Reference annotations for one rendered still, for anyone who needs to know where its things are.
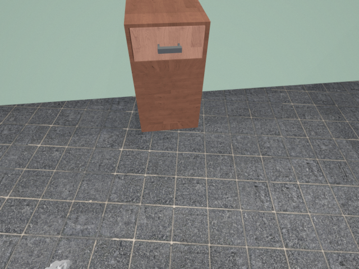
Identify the drawer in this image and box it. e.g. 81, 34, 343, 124
130, 25, 205, 62

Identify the cabinet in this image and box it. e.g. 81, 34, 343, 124
124, 0, 211, 132

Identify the handle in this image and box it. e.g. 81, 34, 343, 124
158, 43, 182, 54

